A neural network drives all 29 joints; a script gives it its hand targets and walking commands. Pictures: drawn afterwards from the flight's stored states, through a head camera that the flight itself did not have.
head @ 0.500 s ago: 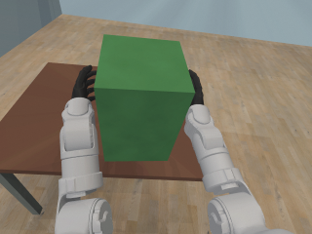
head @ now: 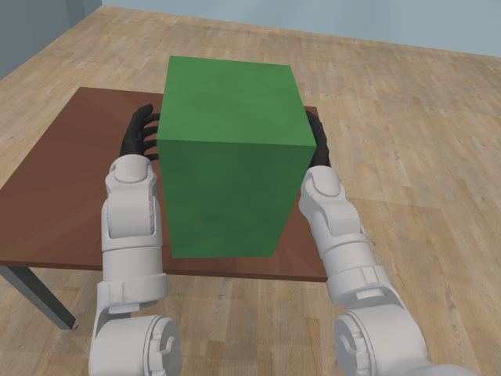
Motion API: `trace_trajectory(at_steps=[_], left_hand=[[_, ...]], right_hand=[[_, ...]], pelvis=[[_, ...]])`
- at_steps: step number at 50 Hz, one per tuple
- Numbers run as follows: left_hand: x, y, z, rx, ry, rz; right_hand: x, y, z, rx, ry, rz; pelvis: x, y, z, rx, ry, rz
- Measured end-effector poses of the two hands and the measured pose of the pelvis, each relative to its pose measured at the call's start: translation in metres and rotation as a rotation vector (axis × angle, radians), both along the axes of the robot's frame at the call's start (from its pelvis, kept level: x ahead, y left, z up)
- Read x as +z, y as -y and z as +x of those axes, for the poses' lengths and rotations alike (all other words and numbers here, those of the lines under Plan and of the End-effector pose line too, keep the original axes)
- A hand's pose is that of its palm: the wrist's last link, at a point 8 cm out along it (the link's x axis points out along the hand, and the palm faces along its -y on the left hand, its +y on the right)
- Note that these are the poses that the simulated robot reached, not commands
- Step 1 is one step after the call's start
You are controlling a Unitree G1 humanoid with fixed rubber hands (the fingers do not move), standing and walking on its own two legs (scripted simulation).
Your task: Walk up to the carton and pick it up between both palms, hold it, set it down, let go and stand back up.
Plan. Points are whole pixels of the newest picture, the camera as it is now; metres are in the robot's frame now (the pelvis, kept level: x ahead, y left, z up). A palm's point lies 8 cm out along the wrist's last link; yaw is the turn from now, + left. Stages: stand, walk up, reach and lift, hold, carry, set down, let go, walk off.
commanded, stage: hold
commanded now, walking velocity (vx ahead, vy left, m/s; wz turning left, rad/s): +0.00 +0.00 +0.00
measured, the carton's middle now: (227, 168) +0.39 +0.00 +0.14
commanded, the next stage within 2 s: none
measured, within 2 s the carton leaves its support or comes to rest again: neither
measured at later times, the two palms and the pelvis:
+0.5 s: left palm (132, 158) +0.37 +0.14 +0.18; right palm (313, 160) +0.36 -0.13 +0.17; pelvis +0.00 +0.00 +0.00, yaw +0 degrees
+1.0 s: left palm (135, 158) +0.37 +0.14 +0.18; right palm (315, 159) +0.37 -0.13 +0.17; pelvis +0.00 +0.00 +0.00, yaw +0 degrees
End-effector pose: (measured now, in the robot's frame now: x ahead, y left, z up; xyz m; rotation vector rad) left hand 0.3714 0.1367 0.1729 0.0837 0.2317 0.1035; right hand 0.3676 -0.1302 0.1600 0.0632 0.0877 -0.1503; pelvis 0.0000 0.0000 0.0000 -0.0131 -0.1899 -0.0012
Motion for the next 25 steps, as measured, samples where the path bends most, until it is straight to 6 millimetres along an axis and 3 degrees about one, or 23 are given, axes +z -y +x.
trace_trajectory(at_steps=[7, 25], left_hand=[[0.007, 0.005, 0.0, -0.005, 0.04, -0.009], [0.004, -0.004, -0.004, -0.007, 0.016, -0.013]], right_hand=[[0.014, 0.005, 0.0, -0.005, 0.046, -0.02], [0.01, -0.004, -0.003, -0.004, 0.021, -0.016]], pelvis=[[0.0, 0.003, 0.004, 0.002, 0.006, -0.003], [0.0, 0.001, -0.001, 0.006, 0.008, 0.0]])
